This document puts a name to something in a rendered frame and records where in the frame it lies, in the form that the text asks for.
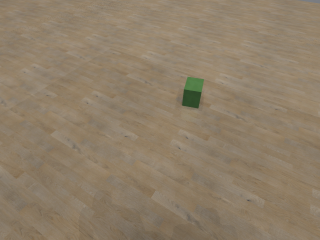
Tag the carton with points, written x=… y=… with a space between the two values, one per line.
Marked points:
x=192 y=92

